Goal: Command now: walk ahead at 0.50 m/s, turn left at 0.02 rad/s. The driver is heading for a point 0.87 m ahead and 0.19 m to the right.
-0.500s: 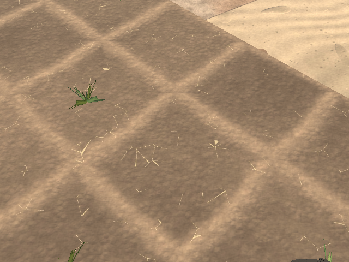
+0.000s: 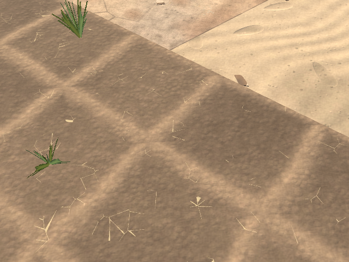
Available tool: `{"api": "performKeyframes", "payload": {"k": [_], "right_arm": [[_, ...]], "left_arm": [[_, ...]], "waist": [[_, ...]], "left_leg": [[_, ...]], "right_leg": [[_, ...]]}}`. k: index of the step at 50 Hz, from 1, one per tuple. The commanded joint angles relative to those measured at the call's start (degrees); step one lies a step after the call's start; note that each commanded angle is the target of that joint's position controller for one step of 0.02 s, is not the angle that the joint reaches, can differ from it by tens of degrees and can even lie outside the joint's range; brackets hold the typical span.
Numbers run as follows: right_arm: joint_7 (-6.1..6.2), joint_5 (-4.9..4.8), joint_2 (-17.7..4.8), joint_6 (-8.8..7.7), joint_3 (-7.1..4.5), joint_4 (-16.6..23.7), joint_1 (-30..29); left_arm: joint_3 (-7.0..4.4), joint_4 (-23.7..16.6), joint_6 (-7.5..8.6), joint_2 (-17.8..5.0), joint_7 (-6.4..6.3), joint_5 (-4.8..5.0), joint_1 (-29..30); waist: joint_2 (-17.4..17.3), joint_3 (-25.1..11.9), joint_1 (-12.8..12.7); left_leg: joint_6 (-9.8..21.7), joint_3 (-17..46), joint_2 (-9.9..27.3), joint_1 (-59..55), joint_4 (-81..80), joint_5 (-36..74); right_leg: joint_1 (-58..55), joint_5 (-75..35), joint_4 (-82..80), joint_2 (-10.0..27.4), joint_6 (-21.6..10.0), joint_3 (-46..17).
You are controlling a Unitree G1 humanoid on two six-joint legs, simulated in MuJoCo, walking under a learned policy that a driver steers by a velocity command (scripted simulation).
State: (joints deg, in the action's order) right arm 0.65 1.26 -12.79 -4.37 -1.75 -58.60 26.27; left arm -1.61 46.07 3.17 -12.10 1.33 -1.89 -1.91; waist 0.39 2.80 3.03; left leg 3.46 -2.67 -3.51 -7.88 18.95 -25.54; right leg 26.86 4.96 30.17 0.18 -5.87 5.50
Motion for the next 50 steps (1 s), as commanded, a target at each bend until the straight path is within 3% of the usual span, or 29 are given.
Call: {"api": "performKeyframes", "payload": {"k": [1,2,3,4,5,7,11,16,21,24,25,26,27,28,29,30,31,33,37,43,48,50], "right_arm": [[-0.42,-2.63,-3.5,-0.69,-0.29,4.8,4.1],[-0.43,-1.24,-6.8,-0.75,-1.40,4.2,3.3],[-0.47,-0.62,-7.4,-0.55,-1.84,5.4,-1.3],[-0.81,-0.43,-6.8,-0.83,-1.57,6.1,-4.2],[-1.02,-0.36,-5.5,-0.53,-1.50,6.1,-5.1],[-1.70,0.88,-3.9,0.99,-1.16,5.4,-3.4],[-2.45,0.86,-3.4,2.07,-1.04,7.5,-9.7],[-2.64,0.28,-2.5,1.86,-0.32,11.3,-21.4],[-2.40,0.21,-3.2,1.42,-0.16,14.0,-28.6],[-2.05,0.15,-4.7,0.46,-0.72,14.0,-25.8],[-1.66,0.22,-5.6,0.02,-1.21,12.6,-20.9],[-1.05,0.70,-7.0,-0.70,-1.98,9.6,-11.6],[-0.15,2.22,-11.3,-1.35,-3.22,7.7,-1.5],[-0.12,2.86,-17.7,-0.91,-4.85,7.6,1.2],[-0.40,1.07,-13.6,0.01,-4.26,8.6,-2.5],[-0.46,0.65,-9.3,0.01,-3.01,9.5,-8.4],[-0.60,0.57,-6.5,-0.34,-2.31,9.8,-11.5],[-0.11,0.13,-4.1,-1.02,-1.65,8.8,-12.3],[0.01,-0.65,-5.2,-2.70,-2.01,7.2,-9.0],[0.13,-0.23,-5.3,-2.62,-1.99,5.7,-5.6],[0.71,-0.18,-7.2,-1.71,-2.49,4.1,-1.3],[1.02,0.00,-8.3,-0.98,-2.74,3.9,-1.5]], "left_arm": [[-5.31,4.7,0.98,-17.0,-1.75,-2.11,-28.8],[-4.94,4.7,0.32,-15.3,-0.90,0.09,-25.4],[-4.33,3.9,0.13,-12.9,-0.71,1.28,-18.4],[-3.22,3.2,0.36,-8.7,-0.45,1.29,-14.3],[-2.55,3.6,0.69,-6.5,-0.49,1.13,-12.7],[-1.82,5.1,1.47,-4.7,-0.76,1.12,-12.9],[-2.37,7.7,2.75,-7.2,-0.68,1.48,-17.8],[-1.97,9.5,2.70,-6.8,-0.71,1.60,-22.2],[-1.82,11.5,2.30,-7.3,-1.41,1.06,-26.8],[-2.26,11.4,1.83,-9.0,-2.00,0.58,-24.6],[-2.42,11.1,1.74,-9.6,-2.02,0.53,-23.2],[-2.29,10.9,1.64,-9.3,-1.83,0.81,-22.2],[-1.64,9.2,1.83,-7.2,-1.60,1.50,-21.9],[-0.21,8.0,1.62,0.1,-1.46,3.82,-29.7],[-2.02,9.0,0.91,-7.2,-1.99,2.19,-26.8],[-2.53,8.0,0.78,-7.6,-1.70,1.88,-22.2],[-2.33,7.5,0.76,-6.0,-1.31,1.86,-19.9],[-2.53,7.6,-0.70,-4.7,-0.47,0.53,-20.0],[-2.51,5.8,-2.77,-2.8,0.73,0.19,-16.3],[-1.70,0.9,-2.80,-2.3,2.01,0.23,-4.1],[-1.16,-2.5,-2.53,-2.7,2.78,-0.27,3.1],[-1.52,-2.8,-2.53,-3.4,2.59,-0.40,2.3]], "waist": [[10.5,-19.6,-10.6],[8.8,-20.4,-9.1],[4.8,-10.2,-6.1],[1.3,-4.6,-5.2],[1.4,-1.5,-3.6],[3.3,-0.5,-1.3],[2.4,0.9,-1.4],[2.8,2.5,-4.3],[3.2,3.1,-6.4],[3.7,1.8,-3.9],[3.8,-0.5,-1.7],[1.7,-5.6,2.3],[-3.1,-13.3,5.7],[-16.8,-21.2,2.4],[-8.3,-18.9,2.3],[-4.7,-9.9,0.3],[-3.5,-5.4,-0.8],[-5.5,-2.2,-3.2],[-4.7,-1.1,-4.4],[-4.2,2.4,-2.8],[-4.3,3.4,-0.9],[-5.1,2.1,-1.9]], "left_leg": [[1.0,-2.4,2.4,31.0,48.9,24.7],[1.8,5.5,-1.7,39.1,57.5,-3.0],[2.3,7.4,2.6,42.8,58.5,1.5],[2.3,6.7,5.0,42.4,55.1,5.6],[2.2,6.1,7.0,40.6,51.2,7.7],[0.9,5.2,8.4,35.7,47.2,9.8],[-1.4,2.8,10.2,41.3,41.0,15.7],[-3.0,-0.1,9.7,43.7,24.9,24.8],[-1.7,-0.8,7.5,42.9,15.9,24.6],[0.0,-0.2,5.6,37.3,12.0,18.1],[0.8,-0.7,3.9,30.6,10.1,16.2],[2.1,-0.9,3.3,18.4,6.2,18.6],[4.6,9.3,13.6,2.8,5.6,14.8],[11.2,34.3,30.4,-13.0,0.7,10.9],[10.9,38.1,29.0,-7.5,-2.9,5.5],[9.1,28.6,26.5,0.8,-4.2,5.3],[7.6,21.6,24.0,7.4,-6.5,10.0],[4.5,11.8,19.9,14.3,-8.8,16.7],[4.5,3.6,19.2,15.0,-11.0,24.4],[4.1,-6.0,17.2,13.1,-11.5,30.5],[3.7,-10.4,19.4,5.4,-8.4,40.1],[3.1,-12.3,19.8,2.2,-3.3,53.7]], "right_leg": [[-44.6,9.9,-5.7,20.2,-11.5,-30.9],[-43.4,8.9,-13.8,23.5,-13.2,-45.8],[-34.6,13.0,-14.5,21.4,-11.5,-36.2],[-26.6,11.5,-17.1,19.2,-10.0,-29.4],[-21.3,9.4,-19.3,16.2,-7.8,-24.0],[-15.5,3.4,-21.5,12.6,-5.8,-17.1],[-16.7,-3.1,-24.4,11.2,-6.7,-12.1],[-20.9,-10.2,-24.5,9.0,-5.4,-7.7],[-28.8,-17.5,-21.0,11.5,-5.4,-8.8],[-31.6,-27.1,-14.9,12.8,-4.5,-10.4],[-30.9,-32.8,-9.6,12.1,-3.7,-10.3],[-27.5,-32.4,0.7,9.3,-2.6,-8.4],[-16.9,-17.5,16.1,6.0,-1.5,-6.4],[3.5,21.7,35.9,-3.9,1.0,-2.0],[7.8,24.0,41.7,-1.6,0.1,-8.0],[9.0,18.7,41.5,1.2,-0.3,-8.9],[7.9,14.8,39.3,3.3,0.0,-8.7],[4.5,12.0,36.3,5.1,0.9,-8.2],[7.9,6.7,34.9,5.9,2.2,-6.9],[11.4,-4.6,19.3,5.5,3.2,-3.5],[9.1,-2.5,8.7,3.6,0.3,1.5],[5.6,2.6,6.8,1.1,-1.7,3.3]]}}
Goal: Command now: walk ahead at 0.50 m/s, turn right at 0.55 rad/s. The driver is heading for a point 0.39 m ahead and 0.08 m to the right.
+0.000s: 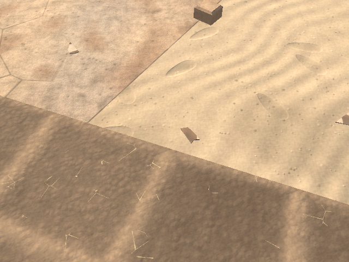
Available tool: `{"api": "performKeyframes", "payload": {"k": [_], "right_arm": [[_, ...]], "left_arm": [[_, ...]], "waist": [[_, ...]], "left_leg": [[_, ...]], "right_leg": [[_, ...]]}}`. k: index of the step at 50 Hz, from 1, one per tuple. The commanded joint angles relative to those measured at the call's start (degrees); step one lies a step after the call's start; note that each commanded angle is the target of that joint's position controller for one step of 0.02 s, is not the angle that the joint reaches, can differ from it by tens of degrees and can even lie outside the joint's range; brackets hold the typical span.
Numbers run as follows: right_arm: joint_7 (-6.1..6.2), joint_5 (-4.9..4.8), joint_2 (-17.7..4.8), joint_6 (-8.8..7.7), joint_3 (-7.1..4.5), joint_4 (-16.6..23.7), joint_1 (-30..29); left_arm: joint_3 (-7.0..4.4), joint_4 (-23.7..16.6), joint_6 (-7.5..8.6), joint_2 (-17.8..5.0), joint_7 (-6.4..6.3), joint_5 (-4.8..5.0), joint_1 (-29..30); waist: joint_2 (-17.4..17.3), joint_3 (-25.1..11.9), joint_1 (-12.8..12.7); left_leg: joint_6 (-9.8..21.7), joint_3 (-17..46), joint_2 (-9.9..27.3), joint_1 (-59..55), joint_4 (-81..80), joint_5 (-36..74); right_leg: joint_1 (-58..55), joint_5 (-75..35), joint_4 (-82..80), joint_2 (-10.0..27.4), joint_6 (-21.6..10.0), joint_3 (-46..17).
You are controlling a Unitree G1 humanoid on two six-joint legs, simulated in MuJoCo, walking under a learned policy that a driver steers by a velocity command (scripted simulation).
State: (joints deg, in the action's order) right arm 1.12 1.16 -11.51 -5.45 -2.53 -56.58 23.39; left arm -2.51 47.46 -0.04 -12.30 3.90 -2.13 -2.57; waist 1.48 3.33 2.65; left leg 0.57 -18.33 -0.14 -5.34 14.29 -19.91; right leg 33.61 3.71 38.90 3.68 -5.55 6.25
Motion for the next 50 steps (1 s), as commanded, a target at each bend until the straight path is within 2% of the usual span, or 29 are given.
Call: {"api": "performKeyframes", "payload": {"k": [1,3,4,5,6,7,8,9,11,15,18,23,25,27,28,29,30,31,32,33,34,37,41,43,45,46,47,48,50], "right_arm": [[0.66,0.08,-10.5,0.56,-2.21,1.8,1.3],[0.53,0.08,-12.2,1.82,-2.73,2.2,0.7],[0.21,-0.13,-12.3,2.17,-2.75,3.2,-0.7],[-0.21,-0.56,-6.8,2.03,-1.62,6.0,0.9],[-1.06,-0.67,-7.5,1.30,-1.99,10.3,-1.9],[-1.16,-0.20,-9.2,0.77,-2.12,11.4,-9.1],[-1.21,-0.75,-8.1,0.00,-1.66,11.7,-9.5],[-0.93,-0.47,-7.9,-0.10,-1.70,10.7,-8.1],[-0.97,1.33,-7.5,1.97,-1.71,10.1,-5.4],[-1.67,1.33,-6.4,4.16,-1.38,12.1,-8.9],[-1.36,1.03,-5.9,4.29,-0.85,13.8,-13.5],[-0.84,0.08,-5.8,3.84,0.15,15.5,-18.4],[-0.49,0.23,-6.3,3.43,0.23,15.0,-17.1],[-0.13,0.51,-8.0,2.57,-0.30,13.0,-11.1],[0.13,0.76,-8.1,1.83,-0.44,11.4,-6.5],[0.47,0.96,-9.7,0.78,-0.65,10.0,-1.1],[0.34,0.29,-13.4,0.77,-0.89,11.2,0.0],[-0.21,-1.72,-11.3,1.91,-0.40,11.0,-0.9],[-0.65,-2.03,-8.4,2.32,0.38,11.9,-5.3],[-0.50,-1.20,-5.6,2.64,1.32,12.6,-9.5],[-0.13,-0.39,-3.9,2.90,2.16,12.8,-12.1],[0.27,0.57,-6.2,3.16,1.88,11.5,-12.7],[-0.04,0.30,-8.1,4.05,1.28,10.3,-10.7],[-0.04,-0.17,-8.8,5.15,0.96,10.3,-11.9],[0.09,-0.42,-8.6,5.98,0.80,9.7,-10.9],[0.03,-0.51,-8.0,6.27,0.75,9.7,-10.5],[-0.20,-1.12,-6.9,6.64,0.72,9.6,-10.1],[-0.45,-1.02,-6.6,6.64,0.83,8.7,-10.0],[-0.69,-0.75,-5.8,6.09,0.95,6.5,-7.2]], "left_arm": [[-0.89,-3.8,0.62,-3.6,-0.29,-0.23,0.9],[-2.16,-1.2,1.15,-5.6,-1.05,-0.19,-8.9],[-3.45,1.5,1.65,-8.0,-1.86,-0.70,-17.8],[-5.29,1.9,1.78,-14.7,-2.73,-1.03,-21.0],[-6.01,0.3,1.11,-18.7,-2.78,0.54,-20.3],[-5.58,0.8,0.51,-16.7,-3.20,1.18,-19.2],[-4.80,1.0,0.64,-13.8,-3.61,1.61,-16.4],[-4.11,0.7,1.11,-11.1,-3.76,1.67,-13.6],[-3.15,-0.1,2.17,-8.7,-4.11,2.27,-11.2],[-3.40,-0.1,3.54,-10.6,-4.08,2.02,-15.5],[-2.97,0.5,3.19,-10.0,-4.34,2.06,-19.0],[-2.18,0.6,1.95,-9.4,-5.32,1.53,-21.8],[-1.79,0.5,1.60,-9.2,-5.78,1.21,-21.5],[-1.77,-0.1,1.63,-10.1,-6.16,1.27,-19.1],[-1.71,-0.4,1.67,-10.5,-6.26,1.94,-17.0],[-1.35,-1.4,2.12,-9.9,-6.10,2.57,-16.4],[-0.64,-1.8,2.25,-5.7,-5.97,3.61,-24.0],[-1.13,0.7,1.17,-7.0,-6.13,2.98,-29.8],[-1.32,2.2,0.12,-8.4,-6.17,1.38,-27.8],[-1.10,1.7,-0.54,-7.8,-6.02,0.62,-23.4],[-0.82,1.3,-1.27,-7.0,-5.80,0.81,-20.8],[0.12,2.6,-3.43,-5.2,-5.32,1.10,-21.6],[0.87,3.4,-4.26,-4.8,-5.81,1.46,-18.3],[1.02,4.4,-4.09,-4.8,-5.73,1.36,-18.7],[1.35,4.8,-3.25,-4.9,-5.69,0.74,-18.1],[1.43,4.4,-2.45,-6.1,-5.81,0.05,-17.5],[1.30,4.9,-1.88,-7.2,-5.78,0.83,-15.4],[1.92,5.1,-1.09,-5.3,-5.75,1.02,-14.1],[2.05,5.8,0.11,-5.4,-5.99,1.26,-12.9]], "waist": [[-7.1,0.2,-2.6],[-7.2,-5.6,-6.6],[-3.9,-10.4,-11.0],[5.5,-15.9,-9.9],[10.1,-19.7,-8.2],[0.9,-12.2,-9.1],[-0.3,-6.2,-6.9],[-3.2,-3.2,-4.0],[-2.1,-3.4,-0.8],[-1.1,-2.9,-1.1],[0.5,-2.3,-2.7],[3.2,-3.8,-6.0],[3.7,-3.8,-5.5],[4.1,-4.6,-2.6],[2.4,-5.5,0.4],[-1.5,-9.3,2.5],[-13.4,-17.2,-0.8],[-13.8,-22.6,-2.5],[-7.0,-16.2,-3.2],[-4.8,-10.4,-3.5],[-4.4,-7.1,-4.3],[-8.5,-6.4,-5.6],[-9.9,-6.5,-3.6],[-9.7,-5.2,-4.4],[-6.8,-2.5,-4.6],[-4.0,-1.4,-3.8],[2.6,2.0,-1.6],[3.6,1.8,-1.1],[4.2,-0.6,0.4]], "left_leg": [[5.7,2.6,16.6,-1.5,5.8,56.6],[5.4,2.0,16.6,-0.7,22.3,62.1],[3.6,1.3,15.4,7.1,36.9,52.0],[1.1,1.9,10.5,26.1,55.8,14.6],[-1.5,12.3,-1.3,43.4,70.1,-13.0],[-0.8,18.9,2.9,50.0,69.5,-6.7],[-0.4,18.8,5.1,49.0,65.1,-1.1],[-0.5,19.1,6.8,45.3,59.9,1.1],[-1.9,19.6,8.0,38.3,54.8,2.0],[-4.1,17.9,7.4,40.0,47.7,6.2],[-4.1,16.6,5.9,40.5,40.4,11.5],[-1.5,15.5,2.1,38.0,28.0,17.4],[-0.2,15.9,0.6,34.7,24.4,15.7],[1.9,16.2,-1.0,27.1,19.4,14.1],[3.0,16.4,-0.9,21.5,12.2,19.5],[4.6,21.8,5.3,10.5,9.4,43.1],[13.2,37.2,21.7,-2.5,14.1,78.3],[19.3,45.4,25.9,-1.2,12.6,78.1],[19.0,42.1,23.1,5.7,9.8,63.9],[16.8,37.8,19.7,11.6,7.0,50.6],[14.2,33.6,16.6,16.6,3.9,41.7],[10.6,26.3,10.7,22.4,1.2,29.5],[9.8,28.1,10.3,22.2,-1.4,6.6],[8.3,29.1,9.9,25.4,-2.6,-4.7],[4.4,29.4,9.2,29.8,-3.6,-12.2],[2.3,28.8,8.1,29.9,-1.6,-11.0],[1.2,24.5,4.2,25.3,-0.3,-5.5],[1.2,23.7,4.0,17.7,2.8,1.8],[1.5,23.0,4.0,10.9,5.2,8.6]], "right_leg": [[-4.0,7.3,-2.1,-4.5,-3.1,3.7],[-15.0,11.7,-5.1,-8.6,-5.9,4.1],[-28.0,9.8,-10.3,-8.2,-8.0,0.5],[-44.0,13.3,-11.7,7.4,-12.9,-21.0],[-51.7,10.4,-21.6,16.9,-20.4,-50.3],[-47.9,7.5,-23.3,15.2,-17.9,-41.6],[-40.0,2.3,-23.6,13.7,-15.8,-34.1],[-33.4,-4.9,-24.1,10.2,-13.0,-28.5],[-26.5,-12.8,-24.6,5.6,-10.9,-21.7],[-24.2,-19.3,-25.3,3.0,-10.6,-19.1],[-25.8,-37.8,-21.7,1.4,-6.9,-15.2],[-32.0,-43.0,-17.5,1.1,-3.5,-14.5],[-33.0,-44.7,-14.4,2.2,-3.1,-15.4],[-32.4,-47.6,-9.1,2.7,-2.1,-17.1],[-32.0,-44.8,-3.8,1.6,-1.2,-16.8],[-27.0,-31.5,5.0,-1.6,0.3,-15.7],[-18.0,14.0,22.0,-10.1,2.8,-11.8],[-15.7,32.4,28.3,-12.9,3.3,-14.0],[-13.8,30.8,31.0,-10.7,4.1,-16.0],[-12.3,29.2,29.5,-9.2,4.6,-15.5],[-13.4,27.1,24.8,-7.5,5.2,-15.3],[-20.3,24.1,12.8,-7.2,6.9,-10.7],[-22.5,20.4,0.0,-5.9,6.6,-8.0],[-25.5,15.2,-6.6,-5.8,5.5,-6.5],[-28.3,10.0,-14.7,-4.0,3.6,-8.9],[-26.9,12.1,-18.5,-0.4,2.4,-14.0],[-16.4,20.3,-21.3,1.2,1.2,-17.5],[-11.2,24.0,-24.7,1.8,1.6,-18.6],[-10.1,22.1,-26.6,1.4,2.9,-17.9]]}}
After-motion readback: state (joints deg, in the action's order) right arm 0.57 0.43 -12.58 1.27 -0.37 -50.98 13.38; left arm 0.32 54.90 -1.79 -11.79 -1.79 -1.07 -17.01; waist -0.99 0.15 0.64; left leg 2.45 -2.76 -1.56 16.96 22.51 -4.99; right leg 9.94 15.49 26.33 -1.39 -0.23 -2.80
